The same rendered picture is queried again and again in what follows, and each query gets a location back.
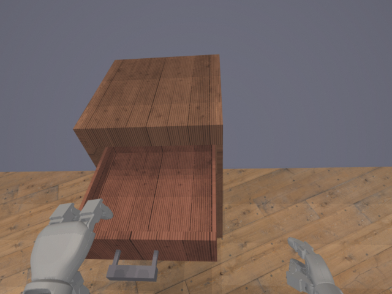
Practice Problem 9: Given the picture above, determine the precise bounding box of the left robot forearm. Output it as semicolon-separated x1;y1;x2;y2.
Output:
23;279;73;294

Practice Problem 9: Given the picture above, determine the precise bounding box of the drawer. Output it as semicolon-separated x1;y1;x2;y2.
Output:
78;145;217;262

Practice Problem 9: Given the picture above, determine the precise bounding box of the right robot hand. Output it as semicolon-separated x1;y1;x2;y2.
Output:
286;237;335;294

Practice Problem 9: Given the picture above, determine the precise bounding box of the left robot hand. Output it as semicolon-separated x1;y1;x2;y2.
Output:
30;198;113;294

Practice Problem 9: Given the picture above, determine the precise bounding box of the cabinet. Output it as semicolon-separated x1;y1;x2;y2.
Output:
73;55;223;238

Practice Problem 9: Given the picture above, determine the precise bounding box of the handle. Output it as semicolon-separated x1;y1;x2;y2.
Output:
106;250;159;282

